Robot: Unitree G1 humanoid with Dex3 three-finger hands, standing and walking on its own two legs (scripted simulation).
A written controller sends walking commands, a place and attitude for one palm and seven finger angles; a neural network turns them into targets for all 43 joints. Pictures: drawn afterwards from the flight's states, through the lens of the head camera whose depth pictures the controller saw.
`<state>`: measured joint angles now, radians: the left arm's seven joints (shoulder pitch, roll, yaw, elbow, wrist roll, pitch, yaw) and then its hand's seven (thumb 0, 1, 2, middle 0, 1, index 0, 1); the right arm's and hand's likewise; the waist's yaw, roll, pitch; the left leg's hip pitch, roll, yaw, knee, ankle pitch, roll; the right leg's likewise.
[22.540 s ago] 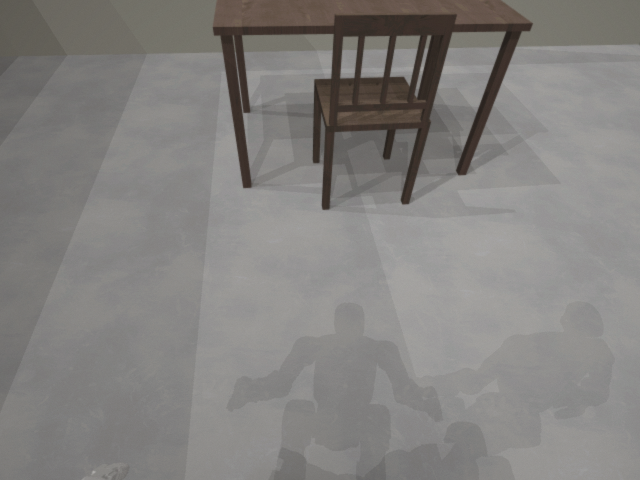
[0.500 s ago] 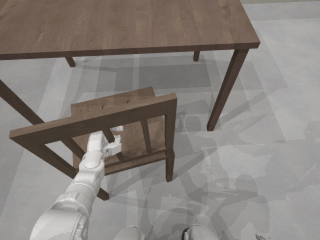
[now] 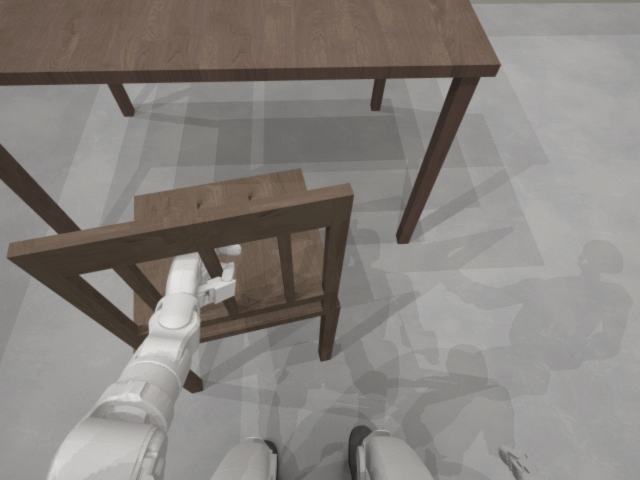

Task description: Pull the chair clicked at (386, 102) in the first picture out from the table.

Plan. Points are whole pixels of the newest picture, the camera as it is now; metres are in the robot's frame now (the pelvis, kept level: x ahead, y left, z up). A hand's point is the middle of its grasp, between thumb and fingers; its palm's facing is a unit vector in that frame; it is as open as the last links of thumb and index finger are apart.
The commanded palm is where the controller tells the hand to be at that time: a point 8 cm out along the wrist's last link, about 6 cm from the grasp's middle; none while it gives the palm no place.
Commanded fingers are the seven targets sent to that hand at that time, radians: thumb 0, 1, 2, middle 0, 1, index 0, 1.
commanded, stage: step backward, pulling the chair out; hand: left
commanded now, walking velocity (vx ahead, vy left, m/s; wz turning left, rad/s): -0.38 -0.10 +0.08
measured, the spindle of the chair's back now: (221, 282) +0.40 +0.16 -0.11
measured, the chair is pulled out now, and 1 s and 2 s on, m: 0.25 0.36 0.59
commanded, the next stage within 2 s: stop walking, hand still on the chair in 1.70 s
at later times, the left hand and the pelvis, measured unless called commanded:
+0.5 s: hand (220, 314) +0.32 +0.14 -0.05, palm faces +0.08 -0.98 -0.17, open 5.1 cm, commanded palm +0.33 +0.19 -0.05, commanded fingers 0.00 0.90 0.90 -0.50 -1.45 -0.50 -1.45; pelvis -0.04 -0.02 +0.00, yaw +4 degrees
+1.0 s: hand (215, 362) +0.26 +0.14 -0.05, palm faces +0.05 -0.98 -0.19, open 5.0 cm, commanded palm +0.26 +0.19 -0.05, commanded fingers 0.00 0.90 0.90 -0.50 -1.45 -0.50 -1.45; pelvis -0.12 -0.01 +0.00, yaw +1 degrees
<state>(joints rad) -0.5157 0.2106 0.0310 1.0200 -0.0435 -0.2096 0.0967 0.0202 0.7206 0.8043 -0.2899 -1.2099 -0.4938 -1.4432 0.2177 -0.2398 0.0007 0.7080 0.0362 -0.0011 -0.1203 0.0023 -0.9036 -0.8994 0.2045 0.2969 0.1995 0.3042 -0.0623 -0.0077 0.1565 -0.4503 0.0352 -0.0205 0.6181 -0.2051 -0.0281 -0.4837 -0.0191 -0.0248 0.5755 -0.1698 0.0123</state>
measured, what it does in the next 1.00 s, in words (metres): walks backwards: left foot, then right foot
